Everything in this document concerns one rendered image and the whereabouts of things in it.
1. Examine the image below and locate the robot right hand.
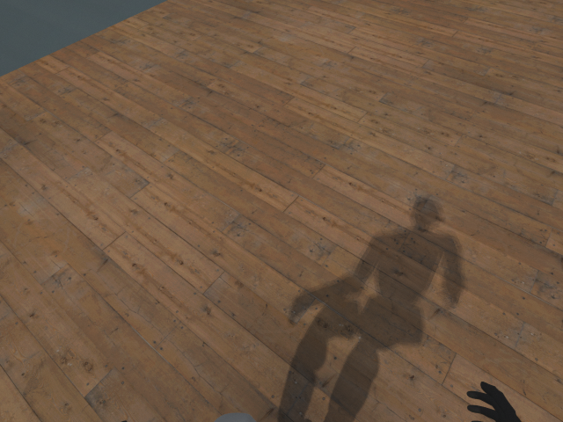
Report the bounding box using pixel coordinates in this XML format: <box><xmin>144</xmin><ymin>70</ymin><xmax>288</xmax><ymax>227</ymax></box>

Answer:
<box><xmin>467</xmin><ymin>382</ymin><xmax>522</xmax><ymax>422</ymax></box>

